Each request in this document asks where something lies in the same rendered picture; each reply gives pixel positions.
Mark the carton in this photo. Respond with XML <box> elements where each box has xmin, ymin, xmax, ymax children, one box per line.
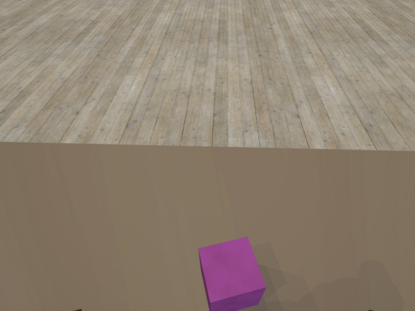
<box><xmin>198</xmin><ymin>236</ymin><xmax>266</xmax><ymax>311</ymax></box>

